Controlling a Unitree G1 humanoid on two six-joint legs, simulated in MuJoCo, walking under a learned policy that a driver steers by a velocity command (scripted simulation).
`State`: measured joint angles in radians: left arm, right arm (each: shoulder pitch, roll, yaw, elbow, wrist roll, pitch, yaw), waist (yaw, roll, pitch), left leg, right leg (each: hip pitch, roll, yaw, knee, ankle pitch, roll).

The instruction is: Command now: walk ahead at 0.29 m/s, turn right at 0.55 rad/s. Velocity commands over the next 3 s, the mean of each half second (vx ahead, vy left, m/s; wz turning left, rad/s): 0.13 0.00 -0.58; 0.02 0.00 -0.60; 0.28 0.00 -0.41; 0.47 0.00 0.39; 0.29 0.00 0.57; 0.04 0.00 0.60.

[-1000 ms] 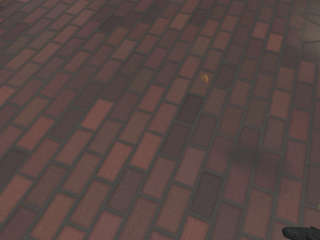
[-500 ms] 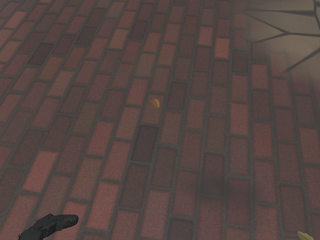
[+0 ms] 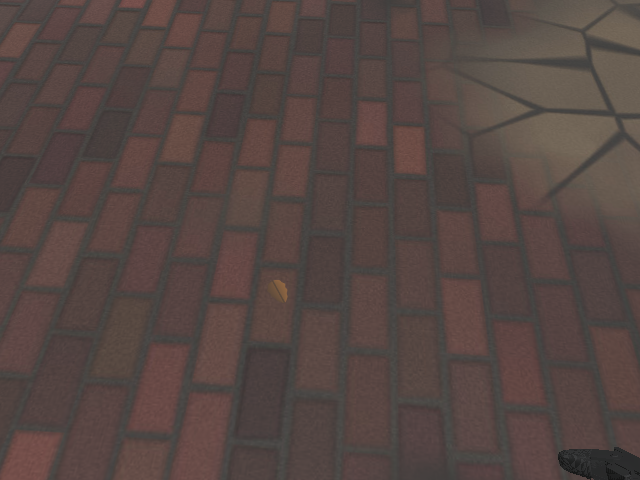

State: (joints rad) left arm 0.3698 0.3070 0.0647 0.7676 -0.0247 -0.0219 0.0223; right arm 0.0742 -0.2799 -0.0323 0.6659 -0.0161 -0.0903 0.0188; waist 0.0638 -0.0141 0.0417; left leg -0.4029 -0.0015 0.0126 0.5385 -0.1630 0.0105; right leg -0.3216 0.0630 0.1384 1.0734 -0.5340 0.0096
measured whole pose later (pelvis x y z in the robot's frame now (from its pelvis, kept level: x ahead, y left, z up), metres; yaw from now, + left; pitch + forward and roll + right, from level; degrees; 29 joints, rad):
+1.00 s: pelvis +0.13 +0.00 +0.01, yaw -36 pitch +1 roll +0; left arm 0.21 0.36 0.11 0.64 -0.02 0.07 0.02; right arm 0.16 -0.27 -0.06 0.72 -0.02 0.01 -0.03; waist -0.01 -0.04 0.06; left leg -0.22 0.03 0.04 0.44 -0.23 0.01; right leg -0.53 0.05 0.09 1.11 -0.39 0.08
